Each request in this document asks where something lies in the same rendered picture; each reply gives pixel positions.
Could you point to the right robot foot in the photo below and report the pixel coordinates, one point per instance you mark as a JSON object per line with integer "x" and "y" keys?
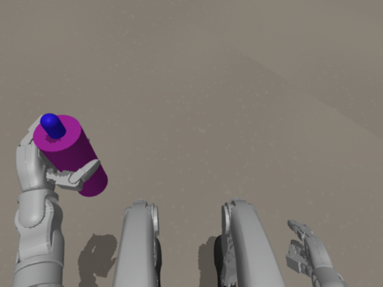
{"x": 218, "y": 261}

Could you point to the left robot hand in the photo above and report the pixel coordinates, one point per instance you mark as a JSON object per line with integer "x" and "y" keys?
{"x": 35, "y": 170}

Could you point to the right robot hand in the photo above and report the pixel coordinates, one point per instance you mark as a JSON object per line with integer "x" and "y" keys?
{"x": 311, "y": 255}

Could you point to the bottle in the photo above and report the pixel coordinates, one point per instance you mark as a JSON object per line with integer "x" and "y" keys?
{"x": 62, "y": 140}

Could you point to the left robot arm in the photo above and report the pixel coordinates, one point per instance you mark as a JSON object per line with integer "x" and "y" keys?
{"x": 40, "y": 254}

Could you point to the right robot arm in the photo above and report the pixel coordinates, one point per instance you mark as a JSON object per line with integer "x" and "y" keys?
{"x": 327, "y": 277}

